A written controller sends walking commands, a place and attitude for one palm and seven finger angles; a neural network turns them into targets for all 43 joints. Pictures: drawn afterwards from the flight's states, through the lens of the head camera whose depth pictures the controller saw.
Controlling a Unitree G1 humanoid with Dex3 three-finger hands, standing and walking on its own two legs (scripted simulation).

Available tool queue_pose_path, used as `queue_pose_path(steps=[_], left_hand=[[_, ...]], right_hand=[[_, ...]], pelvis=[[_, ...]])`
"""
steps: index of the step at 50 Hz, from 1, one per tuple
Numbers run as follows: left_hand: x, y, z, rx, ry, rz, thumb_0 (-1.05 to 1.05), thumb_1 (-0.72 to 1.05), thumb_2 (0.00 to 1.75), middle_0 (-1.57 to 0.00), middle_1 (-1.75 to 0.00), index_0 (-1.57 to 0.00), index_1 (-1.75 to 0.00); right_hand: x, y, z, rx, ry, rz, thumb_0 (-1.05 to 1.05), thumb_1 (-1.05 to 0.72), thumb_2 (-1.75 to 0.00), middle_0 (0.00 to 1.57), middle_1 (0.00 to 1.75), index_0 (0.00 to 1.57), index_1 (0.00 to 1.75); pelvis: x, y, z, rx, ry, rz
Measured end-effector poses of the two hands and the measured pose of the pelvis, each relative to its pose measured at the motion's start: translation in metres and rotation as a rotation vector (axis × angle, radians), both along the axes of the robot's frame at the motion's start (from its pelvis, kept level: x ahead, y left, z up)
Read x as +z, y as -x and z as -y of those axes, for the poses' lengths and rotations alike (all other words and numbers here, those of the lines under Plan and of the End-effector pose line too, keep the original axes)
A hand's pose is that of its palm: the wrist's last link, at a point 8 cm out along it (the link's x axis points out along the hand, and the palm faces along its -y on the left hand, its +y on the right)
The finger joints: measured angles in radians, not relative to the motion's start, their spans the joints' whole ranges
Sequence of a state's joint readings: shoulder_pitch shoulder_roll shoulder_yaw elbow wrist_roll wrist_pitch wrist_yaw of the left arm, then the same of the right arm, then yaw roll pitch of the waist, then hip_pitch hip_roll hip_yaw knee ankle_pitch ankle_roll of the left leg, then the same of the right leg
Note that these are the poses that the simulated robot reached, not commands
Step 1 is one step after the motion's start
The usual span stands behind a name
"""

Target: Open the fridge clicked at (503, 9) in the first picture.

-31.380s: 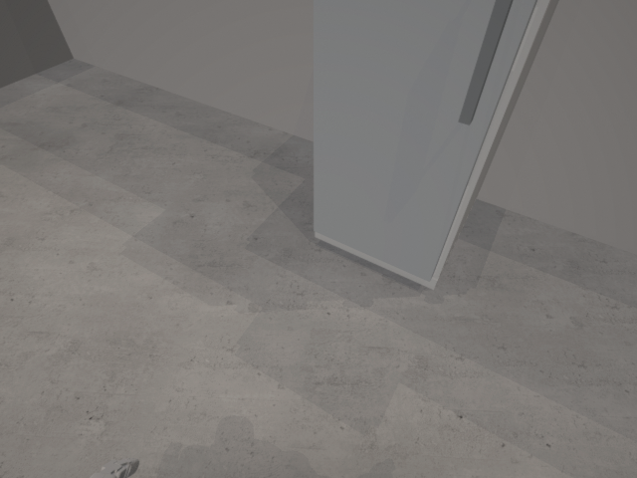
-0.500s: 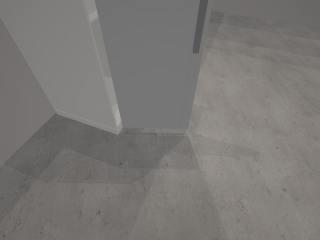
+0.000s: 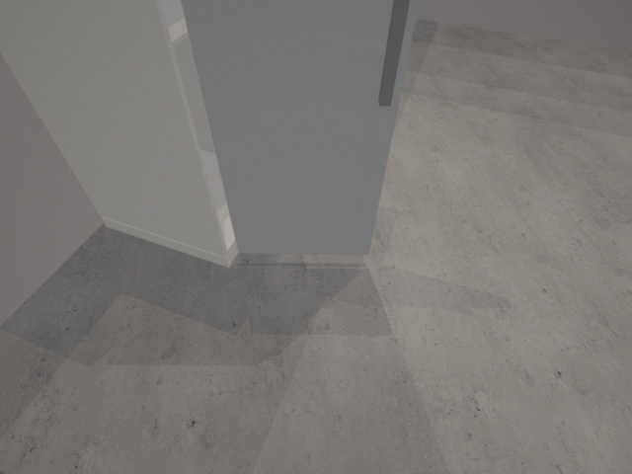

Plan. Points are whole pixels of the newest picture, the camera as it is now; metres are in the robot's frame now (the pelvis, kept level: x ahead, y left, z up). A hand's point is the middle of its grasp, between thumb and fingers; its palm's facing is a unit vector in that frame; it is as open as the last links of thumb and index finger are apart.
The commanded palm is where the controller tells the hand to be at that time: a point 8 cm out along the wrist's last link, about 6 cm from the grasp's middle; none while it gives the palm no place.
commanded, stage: look to check the result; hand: right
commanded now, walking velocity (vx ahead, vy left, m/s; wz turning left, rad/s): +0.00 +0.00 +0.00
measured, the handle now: out of the picture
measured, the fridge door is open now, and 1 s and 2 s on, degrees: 70 70 70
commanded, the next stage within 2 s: stand and wait in 0.04 s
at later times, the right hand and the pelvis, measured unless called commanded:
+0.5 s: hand out of the picture +0.08 -0.23 -0.16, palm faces -0.04 +0.95 -0.32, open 7.4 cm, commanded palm none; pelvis +0.00 +0.01 +0.00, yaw +0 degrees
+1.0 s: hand out of the picture +0.07 -0.23 -0.16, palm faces -0.04 +0.95 -0.32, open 7.4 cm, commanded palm none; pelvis +0.00 +0.01 +0.00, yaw +0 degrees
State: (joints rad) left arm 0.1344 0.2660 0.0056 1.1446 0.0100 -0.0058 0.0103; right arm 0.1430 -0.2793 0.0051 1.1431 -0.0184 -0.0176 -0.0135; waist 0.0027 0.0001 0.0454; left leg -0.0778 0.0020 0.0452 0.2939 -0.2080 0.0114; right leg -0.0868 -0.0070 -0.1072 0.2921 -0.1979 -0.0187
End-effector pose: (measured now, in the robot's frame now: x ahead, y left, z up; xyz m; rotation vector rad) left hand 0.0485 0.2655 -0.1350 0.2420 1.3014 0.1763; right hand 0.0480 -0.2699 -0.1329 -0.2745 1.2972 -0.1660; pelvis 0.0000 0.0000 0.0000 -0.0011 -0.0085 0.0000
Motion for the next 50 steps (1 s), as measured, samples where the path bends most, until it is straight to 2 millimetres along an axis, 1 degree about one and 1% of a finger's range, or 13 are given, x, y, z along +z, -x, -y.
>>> queue_pose_path(steps=[10,18,32,50], left_hand=[[0.005,-0.012,-0.011,-0.008,-0.021,0.026,0.0,0.9,0.9,-0.2,-0.3,-0.2,-0.3],[0.007,-0.013,-0.017,-0.006,-0.03,0.029,0.0,0.9,0.9,-0.2,-0.3,-0.2,-0.3],[0.007,-0.008,-0.022,-0.006,-0.033,0.012,0.0,0.9,0.9,-0.2,-0.3,-0.2,-0.3],[0.009,-0.007,-0.025,-0.009,-0.04,0.022,0.0,0.9,0.9,-0.2,-0.3,-0.2,-0.3]], right_hand=[[0.003,-0.021,0.001,0.019,0.006,0.045,0.0,-0.91,-0.9,0.2,0.3,0.2,0.3],[0.006,-0.028,0.004,0.027,0.018,0.061,0.0,-0.91,-0.9,0.2,0.3,0.2,0.3],[0.008,-0.024,0.007,0.025,0.032,0.046,0.0,-0.91,-0.9,0.2,0.3,0.2,0.3],[0.008,-0.02,0.007,0.025,0.029,0.046,0.0,-0.91,-0.9,0.2,0.3,0.2,0.3]], pelvis=[[0.0,-0.003,-0.002,0.0,0.001,-0.001],[0.001,-0.005,-0.004,0.0,0.001,0.002],[0.001,-0.004,-0.007,-0.001,0.0,0.003],[0.002,-0.001,-0.007,0.0,0.0,0.009]])
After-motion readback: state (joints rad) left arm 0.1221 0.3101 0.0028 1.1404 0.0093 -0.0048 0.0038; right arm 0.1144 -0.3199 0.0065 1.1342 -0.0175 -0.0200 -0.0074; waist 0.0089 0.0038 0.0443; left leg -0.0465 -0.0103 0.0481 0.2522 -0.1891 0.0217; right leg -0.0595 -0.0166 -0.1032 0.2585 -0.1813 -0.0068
